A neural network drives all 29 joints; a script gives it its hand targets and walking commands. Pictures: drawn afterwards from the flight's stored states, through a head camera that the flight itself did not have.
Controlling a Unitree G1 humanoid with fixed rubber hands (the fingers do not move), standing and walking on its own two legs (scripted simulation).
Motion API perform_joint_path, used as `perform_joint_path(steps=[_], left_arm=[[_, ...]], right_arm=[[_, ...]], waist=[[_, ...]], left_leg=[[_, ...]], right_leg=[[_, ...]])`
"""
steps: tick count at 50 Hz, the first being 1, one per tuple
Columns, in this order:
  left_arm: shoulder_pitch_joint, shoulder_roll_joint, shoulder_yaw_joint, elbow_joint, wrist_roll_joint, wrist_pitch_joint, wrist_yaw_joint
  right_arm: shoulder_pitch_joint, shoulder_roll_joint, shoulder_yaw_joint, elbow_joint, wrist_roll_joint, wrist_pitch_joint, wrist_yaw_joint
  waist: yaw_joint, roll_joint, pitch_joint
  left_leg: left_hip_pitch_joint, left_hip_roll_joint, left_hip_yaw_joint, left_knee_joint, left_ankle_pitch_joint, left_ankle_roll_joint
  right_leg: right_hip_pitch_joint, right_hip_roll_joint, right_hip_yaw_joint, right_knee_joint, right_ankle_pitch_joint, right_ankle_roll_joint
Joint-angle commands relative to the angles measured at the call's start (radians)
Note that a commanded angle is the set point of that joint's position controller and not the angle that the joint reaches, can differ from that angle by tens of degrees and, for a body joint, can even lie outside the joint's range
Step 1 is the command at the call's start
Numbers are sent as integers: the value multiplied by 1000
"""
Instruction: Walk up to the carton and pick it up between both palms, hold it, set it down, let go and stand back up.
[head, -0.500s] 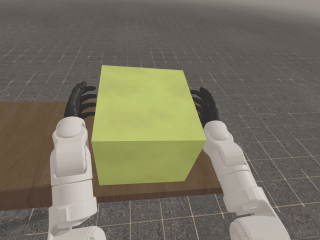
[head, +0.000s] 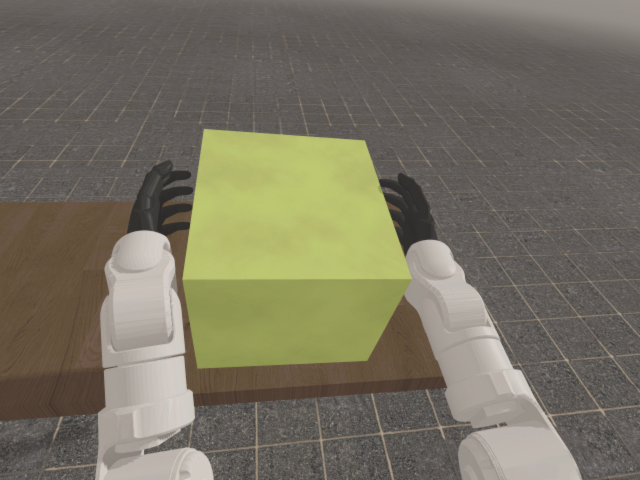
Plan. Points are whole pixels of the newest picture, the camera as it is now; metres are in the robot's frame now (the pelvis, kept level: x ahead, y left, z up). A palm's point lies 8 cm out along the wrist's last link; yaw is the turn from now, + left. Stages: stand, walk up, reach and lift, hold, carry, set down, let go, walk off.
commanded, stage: hold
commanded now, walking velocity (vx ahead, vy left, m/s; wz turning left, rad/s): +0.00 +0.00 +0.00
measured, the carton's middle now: (286, 246) +0.39 +0.02 +0.14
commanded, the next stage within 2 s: none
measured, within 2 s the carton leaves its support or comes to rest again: neither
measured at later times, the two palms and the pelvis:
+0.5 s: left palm (149, 233) +0.34 +0.17 +0.20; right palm (419, 242) +0.34 -0.14 +0.18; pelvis -0.01 +0.00 +0.00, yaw +0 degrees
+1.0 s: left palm (152, 235) +0.35 +0.17 +0.20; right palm (417, 240) +0.35 -0.14 +0.17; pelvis +0.00 +0.00 +0.00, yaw +0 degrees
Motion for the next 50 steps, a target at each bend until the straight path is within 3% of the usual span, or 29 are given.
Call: perform_joint_path(steps=[1,4,5,6,7,8,9,12,13,16,18,19,21,22,25,26,29,31,33,34,40,43,45,47,50], left_arm=[[-464,-439,-449,-79,-145,-44,-131],[-438,-431,-465,-132,-154,-42,-129],[-457,-434,-466,-101,-151,-42,-128],[-473,-432,-479,-125,-176,-50,-125],[-463,-431,-464,-93,-150,-43,-127],[-455,-431,-467,-105,-149,-43,-127],[-461,-431,-457,-91,-141,-40,-129],[-482,-438,-455,-68,-146,-38,-130],[-487,-431,-459,-80,-151,-47,-124],[-481,-445,-471,-89,-157,-49,-120],[-493,-444,-480,-102,-162,-48,-119],[-510,-447,-492,-94,-168,-52,-120],[-504,-438,-462,-54,-158,-50,-119],[-509,-435,-437,-21,-142,-44,-123],[-496,-426,-407,10,-133,-35,-127],[-512,-430,-409,14,-136,-32,-127],[-509,-447,-426,-15,-145,-43,-118],[-511,-460,-449,-64,-159,-51,-112],[-514,-453,-452,-42,-157,-59,-109],[-516,-451,-455,-41,-153,-62,-109],[-510,-448,-469,-38,-150,-58,-105],[-490,-434,-442,-39,-137,-47,-116],[-485,-427,-424,-26,-132,-47,-122],[-447,-432,-423,-33,-131,-52,-121],[-456,-442,-467,-82,-149,-53,-119]], right_arm=[[-627,480,343,-330,63,-67,64],[-620,477,364,-398,82,-71,66],[-638,478,360,-390,77,-68,62],[-643,481,366,-390,82,-69,63],[-631,477,356,-383,65,-61,65],[-625,486,342,-365,58,-59,69],[-608,474,329,-362,47,-56,70],[-631,472,320,-338,41,-61,79],[-650,476,325,-366,45,-71,81],[-661,482,334,-387,56,-81,80],[-639,468,331,-360,51,-78,76],[-661,469,333,-363,55,-81,79],[-664,476,309,-315,49,-77,84],[-647,476,299,-291,26,-71,88],[-681,463,294,-283,27,-68,91],[-686,468,280,-268,19,-73,93],[-691,479,293,-300,31,-90,93],[-696,483,313,-335,49,-97,90],[-688,482,314,-299,45,-97,92],[-697,484,313,-312,52,-101,92],[-666,453,298,-275,33,-101,94],[-652,462,293,-279,36,-88,86],[-662,489,300,-289,35,-89,84],[-633,482,309,-308,49,-90,80],[-646,473,349,-344,65,-95,75]], waist=[[-12,85,-345],[-2,91,-359],[-20,82,-348],[-7,82,-363],[-19,79,-325],[-7,97,-309],[-23,90,-305],[-26,79,-286],[-3,90,-325],[-12,97,-365],[-26,103,-365],[-11,100,-354],[-14,96,-321],[-25,66,-299],[15,65,-266],[-4,71,-278],[5,64,-343],[-9,82,-423],[-5,90,-382],[12,94,-374],[-9,110,-337],[-25,77,-305],[-5,81,-314],[-3,66,-355],[-3,96,-361]], left_leg=[[177,-8,-1,5,221,-17],[189,-6,-8,23,282,-27],[189,-11,-7,18,257,-25],[185,-11,-2,19,254,-22],[169,-5,-4,10,215,-13],[170,-5,-4,7,195,-18],[163,-3,-3,-3,185,-13],[157,2,5,-16,153,-10],[154,1,4,-13,144,-8],[191,-2,3,11,205,-18],[193,-1,3,5,199,-16],[160,5,0,-5,159,-16],[161,4,-1,-13,117,-9],[151,7,4,-27,88,5],[110,4,20,-46,47,9],[119,7,12,-46,50,4],[157,13,11,-27,140,0],[204,8,5,-2,201,-14],[193,7,9,5,171,-15],[186,8,9,-1,164,-13],[176,9,5,-7,165,-21],[164,9,7,-11,144,-8],[158,-4,14,-13,148,-3],[183,1,8,3,207,-7],[203,4,1,9,255,-16]], right_leg=[[-41,-14,-13,-31,288,79],[-27,0,-15,-20,327,79],[-48,0,-17,-21,297,78],[-46,-3,-24,-15,292,75],[-54,-7,-19,-24,257,76],[-66,-8,-13,-34,232,73],[-65,-1,-19,-38,220,71],[-89,-7,-26,-44,165,64],[-84,-10,-20,-40,173,70],[-73,1,-21,-31,227,76],[-73,-4,-22,-30,210,69],[-76,-8,-17,-41,171,65],[-108,-18,-17,-45,130,72],[-114,-15,-15,-52,101,70],[-88,-17,-22,-50,83,75],[-93,-16,-21,-50,76,71],[-80,-5,-17,-41,143,67],[-70,4,-20,-26,204,67],[-95,-4,-19,-35,175,62],[-90,-4,-23,-34,172,67],[-81,-3,-23,-38,162,62],[-94,-11,-9,-47,162,63],[-68,-14,-18,-44,194,75],[-49,-9,-16,-33,251,70],[-42,-5,-19,-31,289,67]])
